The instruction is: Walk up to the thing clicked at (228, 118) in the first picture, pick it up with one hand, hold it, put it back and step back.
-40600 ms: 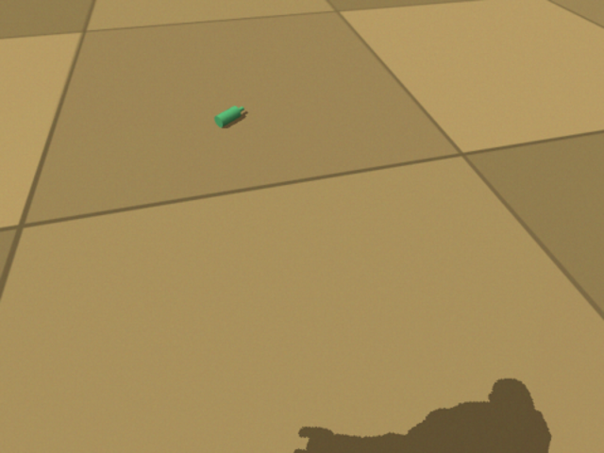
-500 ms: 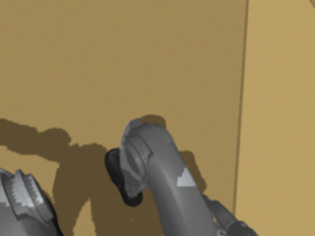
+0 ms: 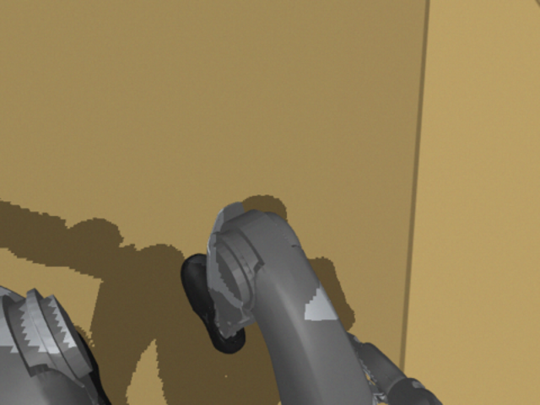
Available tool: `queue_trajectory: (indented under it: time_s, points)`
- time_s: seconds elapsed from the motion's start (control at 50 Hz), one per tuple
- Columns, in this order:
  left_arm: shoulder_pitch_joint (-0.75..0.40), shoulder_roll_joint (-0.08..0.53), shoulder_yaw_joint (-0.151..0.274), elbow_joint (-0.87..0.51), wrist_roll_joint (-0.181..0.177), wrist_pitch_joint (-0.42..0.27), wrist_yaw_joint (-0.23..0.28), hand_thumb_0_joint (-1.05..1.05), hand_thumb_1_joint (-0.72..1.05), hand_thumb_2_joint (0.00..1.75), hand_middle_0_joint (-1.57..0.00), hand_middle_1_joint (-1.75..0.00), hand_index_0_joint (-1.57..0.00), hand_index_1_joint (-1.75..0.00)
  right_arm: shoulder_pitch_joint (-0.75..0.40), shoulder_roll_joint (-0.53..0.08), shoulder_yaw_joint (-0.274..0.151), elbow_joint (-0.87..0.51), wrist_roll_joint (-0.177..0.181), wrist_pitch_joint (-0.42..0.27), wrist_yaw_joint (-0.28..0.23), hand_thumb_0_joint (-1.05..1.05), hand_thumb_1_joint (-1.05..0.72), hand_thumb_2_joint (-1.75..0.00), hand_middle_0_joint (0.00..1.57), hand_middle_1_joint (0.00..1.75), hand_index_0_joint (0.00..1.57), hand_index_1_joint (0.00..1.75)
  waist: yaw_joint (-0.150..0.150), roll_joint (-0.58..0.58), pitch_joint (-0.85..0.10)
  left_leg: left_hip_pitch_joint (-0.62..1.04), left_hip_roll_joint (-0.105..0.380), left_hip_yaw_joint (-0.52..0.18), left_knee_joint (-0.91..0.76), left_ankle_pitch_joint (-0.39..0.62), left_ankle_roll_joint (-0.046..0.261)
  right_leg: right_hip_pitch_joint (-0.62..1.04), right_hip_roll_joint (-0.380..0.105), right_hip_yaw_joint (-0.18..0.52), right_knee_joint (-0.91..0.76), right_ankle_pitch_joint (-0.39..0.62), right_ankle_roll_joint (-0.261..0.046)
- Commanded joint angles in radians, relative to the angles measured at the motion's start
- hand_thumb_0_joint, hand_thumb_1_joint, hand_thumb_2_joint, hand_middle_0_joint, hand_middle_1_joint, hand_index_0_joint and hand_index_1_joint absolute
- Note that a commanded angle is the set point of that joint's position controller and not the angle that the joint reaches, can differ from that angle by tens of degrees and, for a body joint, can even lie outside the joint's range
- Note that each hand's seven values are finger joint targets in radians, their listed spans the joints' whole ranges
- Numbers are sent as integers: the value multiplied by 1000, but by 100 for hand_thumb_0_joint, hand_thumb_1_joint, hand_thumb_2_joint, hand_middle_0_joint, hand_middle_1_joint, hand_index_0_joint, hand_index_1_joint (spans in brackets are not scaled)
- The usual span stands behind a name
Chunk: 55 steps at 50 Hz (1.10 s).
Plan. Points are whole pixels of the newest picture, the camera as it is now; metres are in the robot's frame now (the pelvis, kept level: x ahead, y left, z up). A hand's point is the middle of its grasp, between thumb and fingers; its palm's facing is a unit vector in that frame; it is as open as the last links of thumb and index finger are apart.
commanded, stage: close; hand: left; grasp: from above
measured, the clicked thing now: out of the picture +0.49 +0.37 -0.28
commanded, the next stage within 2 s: settle in 0.24 s
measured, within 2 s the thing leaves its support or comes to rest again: leaves its support in 0.70 s
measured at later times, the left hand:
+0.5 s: hand out of the picture +0.47 +0.38 -0.25, palm faces -0.43 -0.16 -0.89, open 9.8 cm
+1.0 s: hand out of the picture +0.47 +0.40 -0.18, palm faces -0.42 -0.12 -0.90, open 9.5 cm
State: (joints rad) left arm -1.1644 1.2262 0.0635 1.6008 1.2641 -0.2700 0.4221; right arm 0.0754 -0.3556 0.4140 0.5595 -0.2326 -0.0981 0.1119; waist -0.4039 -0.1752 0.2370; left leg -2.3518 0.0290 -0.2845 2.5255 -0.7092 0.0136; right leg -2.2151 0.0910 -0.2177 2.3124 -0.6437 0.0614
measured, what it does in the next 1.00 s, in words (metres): stands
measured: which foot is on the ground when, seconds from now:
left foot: down 0.00-1.00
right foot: down 0.00-1.00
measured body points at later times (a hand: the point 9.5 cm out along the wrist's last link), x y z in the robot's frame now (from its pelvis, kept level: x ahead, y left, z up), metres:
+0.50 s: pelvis +0.00 +0.00 +0.00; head +0.29 +0.15 +0.30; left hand +0.49 +0.39 -0.19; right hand +0.07 -0.25 -0.05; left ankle +0.06 +0.12 -0.28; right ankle +0.12 -0.11 -0.28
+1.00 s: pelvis +0.00 +0.00 +0.01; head +0.27 +0.15 +0.34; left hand +0.49 +0.41 -0.13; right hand +0.10 -0.26 -0.04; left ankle +0.06 +0.12 -0.28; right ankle +0.12 -0.11 -0.28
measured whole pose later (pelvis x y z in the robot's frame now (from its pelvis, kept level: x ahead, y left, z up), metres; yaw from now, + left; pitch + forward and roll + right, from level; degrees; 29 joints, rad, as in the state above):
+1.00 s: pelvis +0.00 +0.00 +0.01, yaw +2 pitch +31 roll -17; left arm -1.09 1.08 0.07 1.32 1.24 -0.19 0.20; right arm 0.12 -0.36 0.28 0.52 -0.17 -0.02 0.13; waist -0.33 -0.09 0.12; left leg -2.37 0.00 -0.24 2.46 -0.68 0.02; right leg -2.22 0.06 -0.19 2.28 -0.65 0.04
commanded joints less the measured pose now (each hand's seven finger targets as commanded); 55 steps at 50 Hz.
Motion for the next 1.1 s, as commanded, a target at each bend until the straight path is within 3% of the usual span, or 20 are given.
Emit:
queue_trajectory:
  time_s: [0.0,0.06,0.14,0.2,0.28,0.36,0.42,0.46,0.54,0.6,0.62,0.66,0.7,0.74,0.78,0.82,0.86,0.92,1.0,1.08]
  points:
    - [-184,234,16,-84,-17,0,28,0,18,45,-57,-59,-61,-55,189,-339,-90,36,5,22,-15,0,-89,-90,20,30,20,30,-70,611,-635,541,61,60,-240,315,-15,333,17,-78,-188,254,-85]
    - [-213,295,41,-140,-1,-8,28,0,24,44,-62,-58,-65,-55,194,-354,-105,27,1,27,-19,0,-89,-90,20,30,20,30,-45,667,-661,581,62,62,-251,317,-20,332,13,-74,-179,249,-88]
    - [-172,229,16,-58,-9,-7,32,0,30,45,-66,-59,-69,-55,190,-337,-89,21,-1,27,-17,0,-89,-90,20,30,20,30,-69,567,-615,485,53,73,-231,259,-4,352,20,-79,-195,232,-83]
    - [-228,280,26,-141,2,-16,33,0,36,44,-71,-57,-75,-53,189,-346,-102,16,-2,26,-20,0,-89,-90,20,30,20,30,-53,646,-682,571,60,63,-251,301,-12,356,18,-78,-183,253,-83]
    - [-176,218,6,-65,-5,-7,35,0,40,46,-74,-56,-78,-53,196,-339,-98,28,0,27,-16,0,-89,-90,20,30,20,30,-70,591,-617,532,59,59,-249,280,-9,330,21,-82,-186,235,-82]
    - [-205,256,18,-110,-7,-5,39,0,37,48,-78,-58,-81,-55,178,-343,-102,20,-2,27,-18,0,-91,-90,20,30,20,30,-54,628,-667,557,61,66,-248,289,-9,347,22,-76,-187,247,-81]
    - [-186,241,19,-78,-10,10,33,0,39,46,-80,-55,-83,-52,188,-344,-107,26,2,25,-15,0,-91,-90,20,30,20,30,-56,607,-653,542,59,62,-247,283,-11,326,21,-81,-183,238,-85]
    - [-234,275,44,-150,-6,10,34,0,39,42,-79,-54,-82,-50,198,-352,-117,21,2,26,-16,0,-91,-90,20,30,20,30,-44,660,-690,584,60,56,-251,315,-21,316,15,-81,-177,252,-91]
    - [-250,273,51,-223,1,22,16,0,42,41,-83,-51,-86,-48,204,-351,-131,11,6,32,-11,0,-91,-90,20,30,20,30,-36,714,-735,629,60,61,-257,371,-28,322,12,-76,-173,279,-95]
    - [-221,273,63,-228,4,30,1,0,44,41,-84,-49,-87,-46,206,-351,-142,11,11,36,-10,0,-91,-90,20,30,20,30,-25,719,-747,622,54,75,-252,359,-25,336,13,-71,-178,277,-99]
    - [-274,275,68,-308,4,26,-6,0,46,42,-86,-49,-89,-47,214,-348,-147,8,12,39,-9,0,-91,-90,20,30,20,30,-30,743,-767,627,53,81,-252,368,-26,343,11,-68,-184,288,-99]
    - [-235,280,88,-305,1,39,-22,0,48,42,-88,-48,-90,-45,215,-348,-162,5,17,40,-8,0,-91,-90,20,30,20,30,-12,739,-782,640,50,92,-243,377,-25,336,9,-60,-191,285,-102]
    - [-262,244,69,-366,-8,36,-40,0,50,44,-89,-48,-92,-46,203,-338,-169,-20,25,39,-5,0,-91,-90,20,30,20,30,-5,741,-800,628,42,104,-251,354,-21,344,11,-56,-195,278,-106]
    - [-284,269,100,-437,-12,43,-50,0,54,41,-91,-47,-94,-44,224,-338,-186,-13,30,43,-4,0,-90,-90,20,30,20,30,12,762,-838,636,37,112,-263,359,-23,360,5,-51,-202,290,-106]
    - [-231,220,78,-400,-12,55,-83,0,58,41,-94,-46,-97,-43,222,-333,-202,-16,35,51,-1,0,-90,-90,20,30,20,30,17,746,-828,633,34,113,-265,353,-21,324,4,-51,-200,272,-109]
    - [-263,189,67,-445,-15,58,-109,0,61,42,-96,-46,-99,-43,243,-330,-214,-16,44,61,-2,0,-90,-90,20,30,20,30,2,737,-824,630,29,109,-273,351,-21,313,-1,-49,-209,271,-110]
    - [-247,172,57,-473,-23,69,-143,0,63,41,-97,-47,-101,-44,235,-314,-225,-23,56,70,-2,0,-90,-90,20,30,20,30,34,748,-856,645,28,118,-291,350,-18,299,-2,-39,-209,258,-112]
    - [-224,97,31,-460,-45,79,-188,0,69,42,-101,-49,-105,-45,252,-308,-241,-25,65,91,0,0,-90,-90,20,30,20,30,20,694,-835,630,22,116,-303,357,-15,285,-7,-39,-216,267,-110]
    - [-244,65,16,-510,-61,79,-229,0,72,40,-103,-46,-107,-42,253,-296,-255,-28,81,119,-8,0,-90,-90,20,30,20,30,34,670,-850,621,15,122,-325,329,-12,273,-12,-31,-221,248,-112]
    - [-278,46,11,-526,-69,70,-251,0,71,38,-104,-43,-108,-39,262,-287,-266,-32,92,135,-18,0,-90,-90,20,30,20,30,28,648,-830,596,5,130,-336,280,-9,264,-18,-18,-235,220,-113]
